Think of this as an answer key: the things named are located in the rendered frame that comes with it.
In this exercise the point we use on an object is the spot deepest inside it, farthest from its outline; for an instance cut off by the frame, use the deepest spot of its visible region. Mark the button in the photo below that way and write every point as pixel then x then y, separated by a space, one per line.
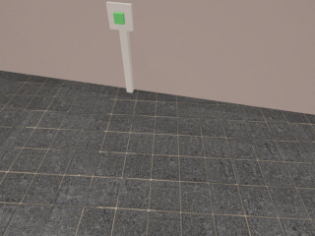
pixel 119 18

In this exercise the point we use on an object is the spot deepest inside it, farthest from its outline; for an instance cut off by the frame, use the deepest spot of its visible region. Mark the panel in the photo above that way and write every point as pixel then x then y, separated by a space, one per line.
pixel 127 9

